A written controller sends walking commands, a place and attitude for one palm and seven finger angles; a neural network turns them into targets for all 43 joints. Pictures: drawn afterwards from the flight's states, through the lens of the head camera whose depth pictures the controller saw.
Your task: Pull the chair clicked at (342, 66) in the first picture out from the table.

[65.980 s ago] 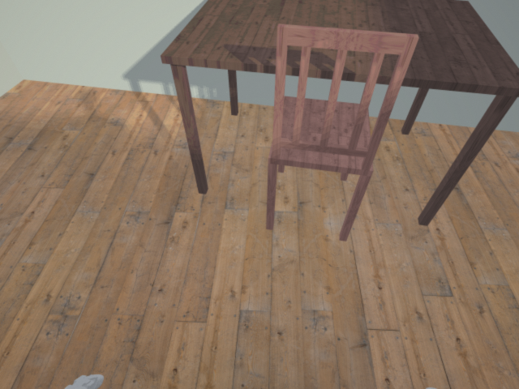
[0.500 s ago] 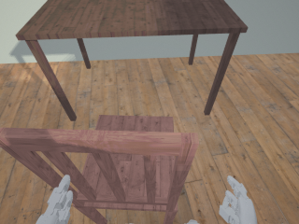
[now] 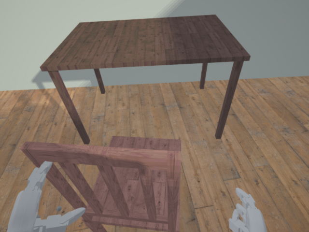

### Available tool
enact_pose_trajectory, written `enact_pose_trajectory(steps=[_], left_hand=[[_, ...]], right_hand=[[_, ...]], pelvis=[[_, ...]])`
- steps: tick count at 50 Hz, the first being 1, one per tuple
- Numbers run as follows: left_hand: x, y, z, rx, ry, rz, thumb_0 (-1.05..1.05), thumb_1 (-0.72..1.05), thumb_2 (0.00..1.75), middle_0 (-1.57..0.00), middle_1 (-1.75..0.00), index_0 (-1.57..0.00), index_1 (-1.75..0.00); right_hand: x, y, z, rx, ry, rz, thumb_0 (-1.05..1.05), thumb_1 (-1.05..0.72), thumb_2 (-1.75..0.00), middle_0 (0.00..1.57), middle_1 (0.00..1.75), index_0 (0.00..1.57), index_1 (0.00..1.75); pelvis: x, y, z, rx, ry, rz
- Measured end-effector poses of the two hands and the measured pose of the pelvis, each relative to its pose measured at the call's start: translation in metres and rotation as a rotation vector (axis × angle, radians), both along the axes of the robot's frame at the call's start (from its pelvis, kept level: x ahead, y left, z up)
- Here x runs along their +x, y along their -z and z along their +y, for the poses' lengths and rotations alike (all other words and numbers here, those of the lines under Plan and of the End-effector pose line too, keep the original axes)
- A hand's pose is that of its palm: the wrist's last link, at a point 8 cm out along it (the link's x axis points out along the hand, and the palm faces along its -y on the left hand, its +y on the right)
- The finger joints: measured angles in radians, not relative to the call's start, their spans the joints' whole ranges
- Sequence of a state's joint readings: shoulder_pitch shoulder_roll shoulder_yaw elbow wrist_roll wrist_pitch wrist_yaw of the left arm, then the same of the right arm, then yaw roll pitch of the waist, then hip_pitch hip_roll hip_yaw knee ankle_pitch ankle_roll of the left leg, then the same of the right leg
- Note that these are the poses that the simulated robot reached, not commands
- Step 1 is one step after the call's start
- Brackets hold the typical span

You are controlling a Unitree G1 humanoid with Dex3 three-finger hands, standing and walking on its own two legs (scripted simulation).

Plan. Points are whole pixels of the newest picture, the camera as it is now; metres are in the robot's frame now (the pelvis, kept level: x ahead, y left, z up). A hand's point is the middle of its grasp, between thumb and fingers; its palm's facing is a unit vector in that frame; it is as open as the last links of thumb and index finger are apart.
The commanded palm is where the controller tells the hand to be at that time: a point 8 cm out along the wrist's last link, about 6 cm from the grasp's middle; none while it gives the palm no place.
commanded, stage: draw the hand back to the body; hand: left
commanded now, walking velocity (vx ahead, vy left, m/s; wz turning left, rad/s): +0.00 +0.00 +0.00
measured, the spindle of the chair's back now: (116, 193) +0.24 +0.15 -0.05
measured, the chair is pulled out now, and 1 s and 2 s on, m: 0.61 0.57 0.60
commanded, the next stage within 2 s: step back with the hand held close in 0.66 s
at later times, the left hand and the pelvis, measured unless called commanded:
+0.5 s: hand (46, 190) +0.17 +0.27 +0.09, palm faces +0.36 -0.77 -0.53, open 6.7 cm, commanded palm +0.16 +0.30 +0.19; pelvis +0.02 +0.00 +0.01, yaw +0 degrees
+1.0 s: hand (44, 181) +0.19 +0.29 +0.09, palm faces +0.30 -0.79 -0.54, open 6.7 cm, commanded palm +0.15 +0.31 +0.19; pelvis +0.01 +0.01 +0.01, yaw +0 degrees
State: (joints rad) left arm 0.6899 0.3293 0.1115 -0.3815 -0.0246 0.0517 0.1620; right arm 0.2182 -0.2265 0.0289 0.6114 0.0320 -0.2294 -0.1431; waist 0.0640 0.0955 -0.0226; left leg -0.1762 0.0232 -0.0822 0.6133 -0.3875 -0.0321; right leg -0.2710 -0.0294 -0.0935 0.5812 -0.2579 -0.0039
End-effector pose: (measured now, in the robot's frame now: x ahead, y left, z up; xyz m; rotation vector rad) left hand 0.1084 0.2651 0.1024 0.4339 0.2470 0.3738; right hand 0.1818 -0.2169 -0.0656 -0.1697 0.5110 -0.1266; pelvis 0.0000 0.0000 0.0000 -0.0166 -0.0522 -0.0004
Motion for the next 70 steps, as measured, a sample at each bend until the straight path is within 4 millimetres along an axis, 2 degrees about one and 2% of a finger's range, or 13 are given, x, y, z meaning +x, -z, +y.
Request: enact_pose_trajectory(steps=[9,21,37,43,47,51,56,62,64,70], left_hand=[[0.006,-0.010,0.015,0.053,-0.044,0.045,0.00,0.41,0.66,-0.14,-0.20,-0.32,-0.27],[0.025,-0.017,0.033,0.088,-0.103,0.070,0.01,0.79,0.84,-0.19,-0.27,-0.41,-0.36],[0.038,-0.016,0.040,0.064,-0.106,0.058,0.02,0.89,0.89,-0.21,-0.30,-0.41,-0.38],[0.044,-0.016,0.048,0.056,-0.087,0.056,0.02,0.89,0.89,-0.21,-0.30,-0.42,-0.39],[0.051,-0.016,0.054,0.069,-0.075,0.056,0.02,0.89,0.89,-0.21,-0.30,-0.41,-0.39],[0.050,-0.016,0.052,0.082,-0.035,0.071,0.02,0.89,0.89,-0.21,-0.30,-0.36,-0.36],[0.035,-0.018,0.045,0.095,0.047,0.088,0.02,0.89,0.89,-0.21,-0.30,-0.31,-0.34],[0.011,-0.022,0.039,0.123,0.110,0.062,0.02,0.89,0.89,-0.21,-0.30,-0.36,-0.36],[0.004,-0.034,0.037,0.143,0.105,-0.017,0.02,0.89,0.89,-0.21,-0.30,-0.37,-0.36],[-0.009,-0.109,0.037,0.299,0.061,-0.448,0.02,0.88,0.89,-0.21,-0.30,-0.30,-0.34]], right_hand=[[0.011,0.001,-0.006,-0.019,-0.040,0.025,0.02,-0.91,-0.90,0.20,0.30,0.20,0.30],[0.022,0.011,0.004,-0.007,-0.092,0.071,0.02,-0.91,-0.90,0.20,0.30,0.20,0.30],[0.047,0.004,0.022,-0.008,-0.123,0.054,0.02,-0.91,-0.90,0.20,0.30,0.20,0.30],[0.048,0.003,0.026,0.003,-0.113,0.083,0.02,-0.91,-0.90,0.20,0.30,0.20,0.30],[0.039,0.003,0.022,-0.008,-0.085,0.132,0.02,-0.91,-0.90,0.20,0.30,0.21,0.30],[0.023,0.002,0.014,-0.022,-0.038,0.164,0.02,-0.91,-0.90,0.20,0.30,0.21,0.30],[-0.004,0.004,0.003,-0.048,0.020,0.207,0.02,-0.91,-0.90,0.20,0.30,0.20,0.30],[-0.038,0.009,-0.004,-0.072,0.044,0.245,0.02,-0.91,-0.90,0.20,0.30,0.20,0.30],[-0.047,0.011,-0.005,-0.076,0.037,0.248,0.02,-0.91,-0.90,0.20,0.30,0.20,0.30],[-0.070,0.017,-0.006,-0.064,0.023,0.240,0.02,-0.91,-0.90,0.20,0.30,0.20,0.30]], pelvis=[[0.007,-0.007,-0.004,0.005,-0.003,-0.018],[0.020,-0.009,-0.003,0.010,-0.008,-0.013],[0.033,-0.009,0.008,0.009,-0.007,-0.006],[0.029,-0.010,0.010,0.011,-0.002,-0.006],[0.016,-0.012,0.010,0.017,0.003,0.004],[0.003,-0.012,0.012,0.022,0.007,0.020],[-0.011,-0.009,0.012,0.023,0.000,0.031],[-0.029,-0.006,0.007,0.021,-0.003,0.027],[-0.035,-0.004,0.005,0.018,-0.007,0.025],[-0.054,0.000,0.004,0.011,-0.009,0.037]])
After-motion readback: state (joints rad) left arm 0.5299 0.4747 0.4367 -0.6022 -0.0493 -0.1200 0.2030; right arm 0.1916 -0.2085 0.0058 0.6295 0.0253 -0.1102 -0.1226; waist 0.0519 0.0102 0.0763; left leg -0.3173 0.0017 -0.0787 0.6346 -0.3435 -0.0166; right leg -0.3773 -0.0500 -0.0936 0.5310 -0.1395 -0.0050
